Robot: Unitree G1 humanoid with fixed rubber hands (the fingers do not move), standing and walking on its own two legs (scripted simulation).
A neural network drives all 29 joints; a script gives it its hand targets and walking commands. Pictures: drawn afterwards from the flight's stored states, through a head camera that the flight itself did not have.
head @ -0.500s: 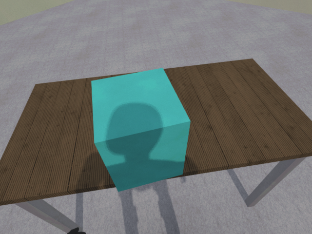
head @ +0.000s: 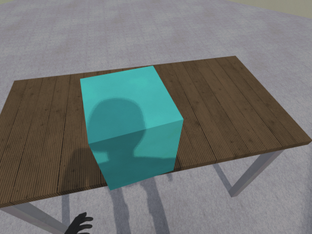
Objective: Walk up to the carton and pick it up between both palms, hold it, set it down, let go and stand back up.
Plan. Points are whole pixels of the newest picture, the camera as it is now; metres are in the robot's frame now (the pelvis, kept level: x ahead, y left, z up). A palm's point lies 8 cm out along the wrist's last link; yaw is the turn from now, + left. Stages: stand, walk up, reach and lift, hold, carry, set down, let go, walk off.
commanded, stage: walk up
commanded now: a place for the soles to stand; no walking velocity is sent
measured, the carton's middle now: (131, 129) +0.41 +0.08 +0.04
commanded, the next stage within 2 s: reach and lift in 0.92 s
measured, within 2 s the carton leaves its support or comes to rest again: neither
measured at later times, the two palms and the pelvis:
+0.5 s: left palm out of the picture +0.07 +0.23 -0.11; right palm out of the picture +0.02 -0.28 -0.10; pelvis -0.01 -0.02 +0.01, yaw +1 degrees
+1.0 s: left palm out of the picture +0.08 +0.24 -0.12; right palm out of the picture +0.04 -0.28 -0.12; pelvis -0.01 -0.01 +0.00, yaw +2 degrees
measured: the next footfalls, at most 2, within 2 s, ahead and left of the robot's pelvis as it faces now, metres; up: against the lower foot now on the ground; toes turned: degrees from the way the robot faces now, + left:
none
